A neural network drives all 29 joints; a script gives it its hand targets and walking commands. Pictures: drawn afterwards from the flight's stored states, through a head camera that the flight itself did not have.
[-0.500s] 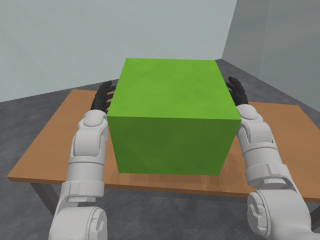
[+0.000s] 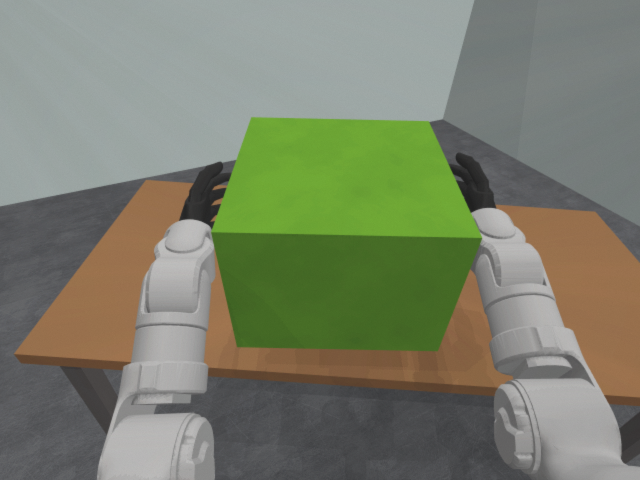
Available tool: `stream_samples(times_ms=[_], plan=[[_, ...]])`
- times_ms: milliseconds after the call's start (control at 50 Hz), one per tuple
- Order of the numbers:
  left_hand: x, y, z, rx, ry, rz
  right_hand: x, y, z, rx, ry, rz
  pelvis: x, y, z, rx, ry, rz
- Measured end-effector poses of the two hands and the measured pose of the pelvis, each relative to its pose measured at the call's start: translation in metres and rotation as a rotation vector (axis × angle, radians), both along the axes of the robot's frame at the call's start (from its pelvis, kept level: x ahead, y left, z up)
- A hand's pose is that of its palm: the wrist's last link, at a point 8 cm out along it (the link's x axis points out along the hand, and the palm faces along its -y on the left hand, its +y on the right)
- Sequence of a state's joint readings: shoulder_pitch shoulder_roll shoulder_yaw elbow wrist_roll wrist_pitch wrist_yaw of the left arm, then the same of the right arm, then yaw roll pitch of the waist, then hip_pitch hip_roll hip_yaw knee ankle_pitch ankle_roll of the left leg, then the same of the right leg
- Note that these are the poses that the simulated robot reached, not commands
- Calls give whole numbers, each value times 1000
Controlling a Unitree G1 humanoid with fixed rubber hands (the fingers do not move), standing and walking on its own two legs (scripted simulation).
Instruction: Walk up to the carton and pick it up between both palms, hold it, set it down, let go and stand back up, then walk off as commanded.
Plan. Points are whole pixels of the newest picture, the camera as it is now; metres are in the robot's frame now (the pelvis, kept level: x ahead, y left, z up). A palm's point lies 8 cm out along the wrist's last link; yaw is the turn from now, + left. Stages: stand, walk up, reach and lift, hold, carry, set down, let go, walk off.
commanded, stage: hold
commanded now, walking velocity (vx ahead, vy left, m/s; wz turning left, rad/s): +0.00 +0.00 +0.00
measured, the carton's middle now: (338, 227) +0.39 -0.01 +0.16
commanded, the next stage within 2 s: none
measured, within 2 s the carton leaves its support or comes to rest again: neither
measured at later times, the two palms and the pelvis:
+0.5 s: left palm (197, 224) +0.35 +0.16 +0.19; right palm (477, 214) +0.37 -0.18 +0.21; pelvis +0.00 +0.00 +0.00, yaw +0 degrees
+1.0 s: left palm (196, 225) +0.35 +0.16 +0.19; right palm (476, 214) +0.37 -0.18 +0.21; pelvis +0.00 +0.00 +0.00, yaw +0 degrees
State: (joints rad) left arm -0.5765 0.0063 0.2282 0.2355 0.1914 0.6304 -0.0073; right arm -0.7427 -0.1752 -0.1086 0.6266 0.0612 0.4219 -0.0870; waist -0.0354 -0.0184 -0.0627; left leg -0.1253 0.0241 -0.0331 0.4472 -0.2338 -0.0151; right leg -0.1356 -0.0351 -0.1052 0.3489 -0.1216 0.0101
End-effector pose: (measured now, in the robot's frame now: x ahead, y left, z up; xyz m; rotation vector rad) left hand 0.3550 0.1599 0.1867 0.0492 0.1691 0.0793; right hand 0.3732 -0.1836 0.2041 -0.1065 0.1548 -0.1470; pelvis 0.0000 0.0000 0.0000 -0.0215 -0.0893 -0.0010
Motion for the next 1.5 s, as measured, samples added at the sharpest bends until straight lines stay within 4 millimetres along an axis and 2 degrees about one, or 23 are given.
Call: stream_samples(times_ms=[1500], plan=[[-5, 2, 2, 4, -2, -1, -4, 2, 3, 3, -15, 2, -2, 0, 0, 0, -15, 1]])
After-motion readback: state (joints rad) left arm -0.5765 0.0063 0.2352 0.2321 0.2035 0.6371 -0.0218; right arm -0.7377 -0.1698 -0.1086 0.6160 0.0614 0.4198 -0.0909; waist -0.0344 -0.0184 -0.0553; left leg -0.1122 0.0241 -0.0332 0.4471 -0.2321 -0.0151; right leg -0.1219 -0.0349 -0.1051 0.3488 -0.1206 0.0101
